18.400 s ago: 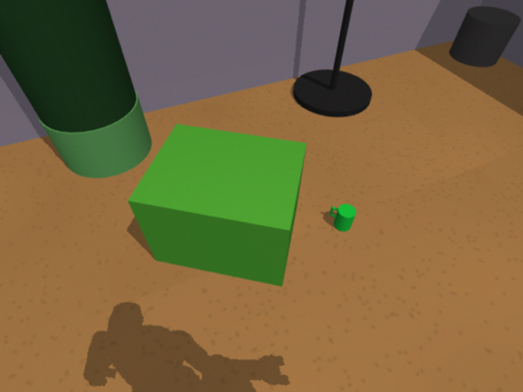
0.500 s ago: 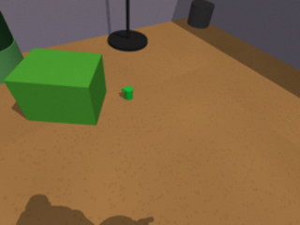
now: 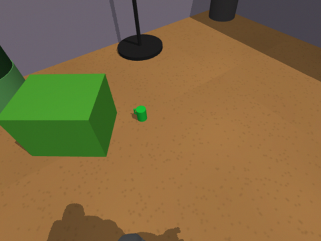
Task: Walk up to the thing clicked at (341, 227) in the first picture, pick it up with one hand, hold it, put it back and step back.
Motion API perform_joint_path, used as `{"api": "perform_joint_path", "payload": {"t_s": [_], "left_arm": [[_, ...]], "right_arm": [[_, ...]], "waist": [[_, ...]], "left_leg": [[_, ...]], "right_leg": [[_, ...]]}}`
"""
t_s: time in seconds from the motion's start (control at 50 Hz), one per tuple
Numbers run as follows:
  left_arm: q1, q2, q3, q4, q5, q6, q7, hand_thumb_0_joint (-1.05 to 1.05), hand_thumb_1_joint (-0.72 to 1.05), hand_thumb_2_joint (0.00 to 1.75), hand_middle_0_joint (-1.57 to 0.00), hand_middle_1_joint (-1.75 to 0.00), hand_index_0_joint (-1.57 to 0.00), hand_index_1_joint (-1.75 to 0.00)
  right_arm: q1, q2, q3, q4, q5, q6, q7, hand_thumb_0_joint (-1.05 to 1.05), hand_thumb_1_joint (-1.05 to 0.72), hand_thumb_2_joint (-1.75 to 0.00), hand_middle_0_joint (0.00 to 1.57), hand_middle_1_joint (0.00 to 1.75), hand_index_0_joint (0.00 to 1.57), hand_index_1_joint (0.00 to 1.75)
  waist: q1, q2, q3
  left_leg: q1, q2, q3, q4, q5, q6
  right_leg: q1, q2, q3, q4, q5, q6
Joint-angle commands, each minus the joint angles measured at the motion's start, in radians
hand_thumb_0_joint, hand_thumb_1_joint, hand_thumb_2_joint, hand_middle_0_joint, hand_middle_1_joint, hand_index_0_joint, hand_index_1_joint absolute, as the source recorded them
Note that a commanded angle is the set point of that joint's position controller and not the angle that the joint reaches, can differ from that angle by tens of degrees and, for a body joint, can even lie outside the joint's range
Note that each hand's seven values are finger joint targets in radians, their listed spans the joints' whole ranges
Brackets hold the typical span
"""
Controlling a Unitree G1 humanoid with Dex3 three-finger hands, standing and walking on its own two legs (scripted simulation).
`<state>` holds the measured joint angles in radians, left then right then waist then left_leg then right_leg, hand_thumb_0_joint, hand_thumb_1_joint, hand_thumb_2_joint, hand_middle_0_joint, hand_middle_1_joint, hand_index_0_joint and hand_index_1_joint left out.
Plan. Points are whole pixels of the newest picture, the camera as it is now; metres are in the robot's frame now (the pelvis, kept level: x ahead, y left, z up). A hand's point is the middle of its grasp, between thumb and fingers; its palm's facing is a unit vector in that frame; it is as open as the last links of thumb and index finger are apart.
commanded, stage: walk up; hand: left
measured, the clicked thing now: (139, 113) +1.16 +0.23 -0.72
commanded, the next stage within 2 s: none
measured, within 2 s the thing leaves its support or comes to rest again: neither
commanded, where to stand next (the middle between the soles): +0.75 -0.02 m, yaw -1 degrees
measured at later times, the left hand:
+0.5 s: hand (72, 193) +0.29 +0.30 -0.14, palm faces -0.10 -0.94 -0.34, open 7.4 cm
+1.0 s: hand (101, 139) +0.48 +0.25 -0.12, palm faces -0.01 -0.92 -0.39, open 7.4 cm
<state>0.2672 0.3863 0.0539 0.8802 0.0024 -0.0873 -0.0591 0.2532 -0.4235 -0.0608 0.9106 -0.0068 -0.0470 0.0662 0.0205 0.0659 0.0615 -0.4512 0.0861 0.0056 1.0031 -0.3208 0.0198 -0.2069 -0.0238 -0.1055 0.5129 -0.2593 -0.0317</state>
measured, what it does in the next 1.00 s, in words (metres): walks ahead: left foot, then right foot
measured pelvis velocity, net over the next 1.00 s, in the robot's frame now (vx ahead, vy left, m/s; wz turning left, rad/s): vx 0.43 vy -0.03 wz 0.00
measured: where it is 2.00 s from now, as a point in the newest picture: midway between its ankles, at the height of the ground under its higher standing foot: (170, 162)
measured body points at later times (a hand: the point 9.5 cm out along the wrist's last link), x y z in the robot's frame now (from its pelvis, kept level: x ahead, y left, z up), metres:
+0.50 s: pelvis +0.23 +0.03 +0.01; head +0.24 +0.05 +0.45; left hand +0.29 +0.35 -0.12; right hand +0.28 -0.30 -0.09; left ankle +0.23 +0.14 -0.73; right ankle +0.32 -0.13 -0.69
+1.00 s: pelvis +0.43 -0.03 +0.00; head +0.44 -0.04 +0.45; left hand +0.48 +0.29 -0.10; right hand +0.49 -0.35 -0.12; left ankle +0.55 +0.13 -0.70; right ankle +0.42 -0.13 -0.73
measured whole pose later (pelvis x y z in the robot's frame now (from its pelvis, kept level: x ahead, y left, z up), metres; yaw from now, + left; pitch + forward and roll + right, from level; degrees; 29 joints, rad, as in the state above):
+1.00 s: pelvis +0.43 -0.03 +0.00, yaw +0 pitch -2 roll -1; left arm 0.32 0.40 0.05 0.85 0.01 -0.09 -0.05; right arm 0.29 -0.42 -0.06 0.90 -0.02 -0.03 0.08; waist 0.03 0.04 0.06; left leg -0.51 0.11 0.01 0.74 -0.21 0.00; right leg -0.15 -0.01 -0.12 0.46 -0.28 -0.04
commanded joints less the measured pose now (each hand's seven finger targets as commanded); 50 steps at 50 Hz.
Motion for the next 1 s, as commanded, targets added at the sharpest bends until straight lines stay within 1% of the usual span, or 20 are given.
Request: {"api": "perform_joint_path", "payload": {"t_s": [0.0,0.1,0.16,0.18,0.2,0.22,0.26,0.32,0.4,0.54,0.58,0.62,0.64,0.66,0.68,0.7,0.76,0.8,0.86,0.98], "left_arm": [[0.016,0.306,0.086,-0.088,0.009,-0.025,0.016,0.0,0.9,0.9,-0.2,-0.3,-0.2,-0.3],[0.032,0.311,0.08,-0.103,0.008,-0.019,0.007,0.0,0.9,0.9,-0.2,-0.3,-0.2,-0.3],[0.009,0.273,0.057,-0.116,0.013,-0.01,0.011,0.0,0.9,0.9,-0.2,-0.3,-0.2,-0.3],[0.06,0.209,0.033,-0.114,0.004,-0.006,0.016,0.0,0.9,0.9,-0.2,-0.3,-0.2,-0.3],[0.099,0.16,0.022,-0.119,-0.007,0.0,0.019,0.0,0.9,0.9,-0.2,-0.3,-0.2,-0.3],[0.083,0.285,0.047,-0.095,-0.001,0.007,0.034,0.0,0.9,0.9,-0.2,-0.3,-0.2,-0.3],[0.114,0.283,0.042,-0.052,-0.009,0.008,0.03,0.0,0.9,0.9,-0.2,-0.3,-0.2,-0.3],[0.15,0.256,0.048,-0.01,-0.005,0.013,0.016,0.0,0.9,0.9,-0.2,-0.3,-0.2,-0.3],[0.051,0.234,0.046,-0.043,0.007,0.024,-0.008,0.0,0.9,0.9,-0.2,-0.3,-0.2,-0.3],[-0.058,0.211,0.056,-0.06,0.01,0.019,-0.032,0.0,0.9,0.9,-0.2,-0.3,-0.2,-0.3],[-0.031,0.211,0.062,-0.048,0.011,0.01,-0.026,0.0,0.9,0.9,-0.2,-0.3,-0.2,-0.3],[0.11,0.252,0.086,-0.008,0.014,-0.004,-0.007,0.0,0.9,0.9,-0.2,-0.3,-0.2,-0.3],[0.208,0.334,0.114,0.001,0.021,-0.014,0.008,0.0,0.9,0.9,-0.2,-0.3,-0.2,-0.3],[0.203,0.411,0.122,-0.025,0.012,-0.017,0.018,0.0,0.9,0.9,-0.2,-0.3,-0.2,-0.3],[0.16,0.401,0.113,-0.036,-0.005,-0.013,0.02,0.0,0.9,0.9,-0.2,-0.3,-0.2,-0.3],[0.125,0.367,0.103,-0.043,-0.016,-0.01,0.025,0.0,0.9,0.9,-0.2,-0.3,-0.2,-0.3],[0.019,0.291,0.081,-0.074,-0.01,-0.011,0.03,0.0,0.9,0.9,-0.2,-0.3,-0.2,-0.3],[0.033,0.282,0.079,-0.09,-0.003,-0.018,0.027,0.0,0.9,0.9,-0.2,-0.3,-0.2,-0.3],[0.033,0.29,0.084,-0.104,0.003,-0.023,0.028,0.0,0.9,0.9,-0.2,-0.3,-0.2,-0.3],[0.068,0.292,0.084,-0.111,0.005,-0.018,0.02,0.0,0.9,0.9,-0.2,-0.3,-0.2,-0.3]], "right_arm": [[-0.033,-0.171,-0.057,-0.091,-0.017,-0.02,0.01,0.0,-0.9,-0.9,0.2,0.3,0.2,0.3],[-0.09,-0.156,-0.064,-0.114,-0.016,-0.037,0.017,0.0,-0.9,-0.9,0.2,0.3,0.2,0.3],[0.102,-0.215,-0.092,-0.061,-0.022,-0.048,-0.001,0.0,-0.9,-0.9,0.2,0.3,0.2,0.3],[0.223,-0.284,-0.116,-0.035,-0.036,-0.054,-0.014,0.0,-0.9,-0.9,0.2,0.3,0.2,0.3],[0.239,-0.355,-0.128,-0.065,-0.036,-0.059,-0.027,0.0,-0.9,-0.9,0.2,0.3,0.2,0.3],[0.18,-0.374,-0.131,-0.087,0.007,-0.056,-0.028,0.0,-0.9,-0.9,0.2,0.3,0.2,0.3],[0.066,-0.293,-0.097,-0.11,0.014,-0.056,-0.034,0.0,-0.9,-0.9,0.2,0.3,0.2,0.3],[0.039,-0.234,-0.072,-0.118,0.01,-0.066,-0.033,0.0,-0.9,-0.9,0.2,0.3,0.2,0.3],[0.051,-0.254,-0.077,-0.131,0.001,-0.072,-0.033,0.0,-0.9,-0.9,0.2,0.3,0.2,0.3],[0.035,-0.267,-0.077,-0.141,0.0,-0.06,-0.026,0.0,-0.9,-0.9,0.2,0.3,0.2,0.3],[0.045,-0.264,-0.074,-0.142,0.003,-0.051,-0.03,0.0,-0.9,-0.9,0.2,0.3,0.2,0.3],[0.074,-0.206,-0.049,-0.145,0.0,-0.045,-0.033,0.0,-0.9,-0.9,0.2,0.3,0.2,0.3],[0.103,-0.136,-0.025,-0.163,0.003,-0.047,-0.033,0.0,-0.9,-0.9,0.2,0.3,0.2,0.3],[0.119,-0.142,-0.021,-0.165,0.011,-0.041,-0.036,0.0,-0.9,-0.9,0.2,0.3,0.2,0.3],[0.073,-0.215,-0.042,-0.139,0.003,-0.026,-0.049,0.0,-0.9,-0.9,0.2,0.3,0.2,0.3],[0.077,-0.223,-0.043,-0.119,0.015,-0.024,-0.047,0.0,-0.9,-0.9,0.2,0.3,0.2,0.3],[0.143,-0.206,-0.041,-0.068,0.015,-0.016,-0.032,0.0,-0.9,-0.9,0.2,0.3,0.2,0.3],[0.138,-0.198,-0.046,-0.062,0.001,-0.012,-0.019,0.0,-0.9,-0.9,0.2,0.3,0.2,0.3],[0.082,-0.187,-0.05,-0.078,-0.011,-0.008,-0.006,0.0,-0.9,-0.9,0.2,0.3,0.2,0.3],[-0.036,-0.16,-0.048,-0.118,-0.018,-0.027,0.009,0.0,-0.9,-0.9,0.2,0.3,0.2,0.3]], "waist": [[0.02,-0.204,0.039],[0.031,-0.173,-0.01],[-0.093,-0.024,-0.099],[-0.146,0.183,-0.165],[-0.13,0.285,-0.156],[-0.12,0.103,-0.145],[-0.05,0.041,-0.045],[-0.018,0.081,-0.036],[-0.04,0.085,0.004],[-0.042,0.062,0.021],[-0.018,0.035,-0.014],[0.054,-0.112,-0.113],[0.095,-0.322,-0.166],[0.087,-0.367,-0.144],[0.082,-0.223,-0.086],[0.059,-0.179,-0.047],[-0.009,-0.233,-0.006],[-0.004,-0.217,-0.003],[0.008,-0.198,0.03],[0.035,-0.16,0.019]], "left_leg": [[-0.098,0.047,0.003,-0.203,0.055,-0.027],[0.082,0.0,0.075,-0.399,0.184,-0.011],[0.428,-0.047,0.078,-0.44,0.111,0.028],[0.571,0.06,-0.093,-0.558,-0.09,0.081],[0.624,0.318,-0.623,-0.754,-0.313,0.15],[0.512,0.37,-0.7,-0.807,-0.41,0.215],[0.405,0.275,-0.412,-0.78,-0.212,0.16],[0.299,0.213,-0.173,-0.757,0.076,0.169],[0.302,0.211,-0.102,-0.794,0.083,0.205],[0.247,0.163,-0.014,-0.742,0.018,0.166],[0.234,0.17,-0.006,-0.64,0.106,0.151],[0.182,0.086,0.077,-0.323,0.249,0.101],[0.011,0.0,0.127,-0.029,0.11,0.054],[-0.213,-0.114,0.082,0.116,-0.181,0.018],[-0.186,-0.039,-0.041,0.195,-0.194,0.017],[-0.178,-0.027,-0.098,0.198,-0.119,0.021],[-0.096,0.012,-0.064,0.076,-0.009,0.008],[-0.089,0.01,-0.044,0.007,0.031,-0.01],[-0.102,0.024,-0.027,-0.131,0.076,-0.034],[-0.028,0.009,0.036,-0.372,0.15,-0.018]], "right_leg": [[0.004,-0.249,0.212,-0.316,-0.08,-0.205],[-0.007,-0.227,0.146,-0.226,0.009,-0.165],[-0.156,-0.167,0.08,0.087,0.14,-0.122],[-0.275,-0.074,0.001,0.407,0.104,-0.078],[-0.501,0.078,0.066,0.621,-0.256,-0.025],[-0.472,0.019,0.199,0.699,-0.254,-0.035],[-0.453,-0.038,0.233,0.666,-0.1,-0.02],[-0.348,-0.077,0.189,0.558,-0.069,0.006],[-0.376,-0.1,0.135,0.38,-0.013,0.036],[-0.218,-0.067,0.048,0.106,0.128,0.011],[-0.097,-0.037,0.021,0.062,0.103,0.001],[0.156,-0.003,0.024,-0.012,0.043,-0.026],[0.294,-0.184,0.295,-0.111,-0.112,-0.074],[0.361,-0.4,0.719,-0.269,-0.188,-0.186],[0.222,-0.426,0.724,-0.261,-0.206,-0.222],[0.178,-0.371,0.6,-0.253,-0.125,-0.204],[0.022,-0.25,0.328,-0.274,-0.053,-0.155],[0.008,-0.239,0.272,-0.281,-0.007,-0.18],[-0.019,-0.242,0.231,-0.318,-0.13,-0.189],[0.027,-0.23,0.171,-0.249,-0.034,-0.173]]}}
